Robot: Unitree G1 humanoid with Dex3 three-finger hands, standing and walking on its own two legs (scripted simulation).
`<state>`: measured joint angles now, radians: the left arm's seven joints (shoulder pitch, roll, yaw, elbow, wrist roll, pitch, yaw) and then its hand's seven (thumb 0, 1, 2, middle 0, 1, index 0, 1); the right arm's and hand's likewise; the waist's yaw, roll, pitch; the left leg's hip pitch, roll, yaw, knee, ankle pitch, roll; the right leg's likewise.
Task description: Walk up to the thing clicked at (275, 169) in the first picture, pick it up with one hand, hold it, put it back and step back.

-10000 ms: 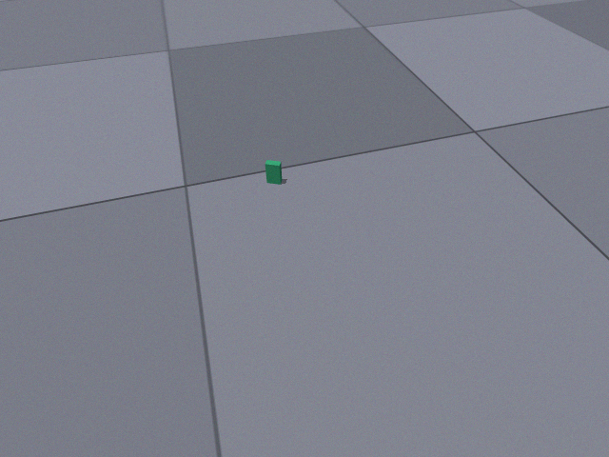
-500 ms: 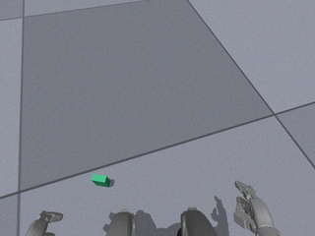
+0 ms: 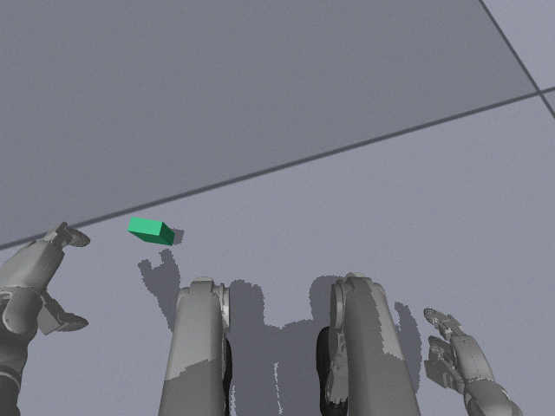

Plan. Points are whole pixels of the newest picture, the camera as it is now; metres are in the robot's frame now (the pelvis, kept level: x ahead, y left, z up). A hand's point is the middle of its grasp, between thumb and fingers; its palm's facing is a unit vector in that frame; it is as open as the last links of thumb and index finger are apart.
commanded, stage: rise first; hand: left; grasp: from above
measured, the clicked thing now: (153, 232) +0.45 +0.30 -0.41
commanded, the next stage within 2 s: approach in 1.46 s
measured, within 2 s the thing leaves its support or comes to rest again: neither
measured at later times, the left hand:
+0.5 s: hand (83, 263) +0.34 +0.35 -0.22, palm faces -0.51 -0.25 -0.82, open 13.9 cm
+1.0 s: hand (94, 254) +0.37 +0.36 -0.26, palm faces -0.51 -0.15 -0.85, open 13.6 cm
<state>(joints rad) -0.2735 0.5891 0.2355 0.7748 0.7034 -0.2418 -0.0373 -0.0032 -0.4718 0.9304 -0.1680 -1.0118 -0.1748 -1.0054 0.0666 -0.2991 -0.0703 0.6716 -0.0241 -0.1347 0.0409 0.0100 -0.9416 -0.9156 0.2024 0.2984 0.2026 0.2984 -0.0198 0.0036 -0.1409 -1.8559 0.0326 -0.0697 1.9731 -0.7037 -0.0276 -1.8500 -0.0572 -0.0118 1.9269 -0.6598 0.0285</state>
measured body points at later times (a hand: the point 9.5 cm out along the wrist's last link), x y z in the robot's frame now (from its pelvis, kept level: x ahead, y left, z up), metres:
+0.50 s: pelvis -0.03 +0.01 -0.10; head +0.18 +0.06 +0.30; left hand +0.37 +0.36 -0.17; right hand +0.07 -0.28 -0.21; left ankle +0.07 +0.13 -0.44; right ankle +0.08 -0.14 -0.44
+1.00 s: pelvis -0.02 +0.01 -0.12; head +0.20 +0.07 +0.27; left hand +0.39 +0.36 -0.21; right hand +0.09 -0.27 -0.24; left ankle +0.07 +0.13 -0.44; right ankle +0.08 -0.14 -0.44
